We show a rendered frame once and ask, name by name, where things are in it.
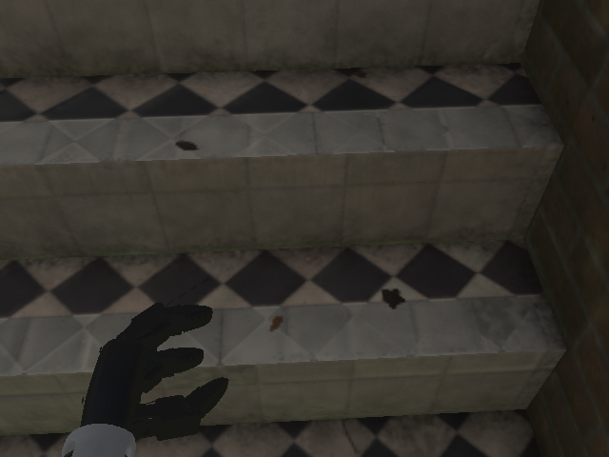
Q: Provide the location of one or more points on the left robot hand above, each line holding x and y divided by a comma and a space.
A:
130, 365

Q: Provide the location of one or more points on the left robot forearm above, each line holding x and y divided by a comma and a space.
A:
99, 440

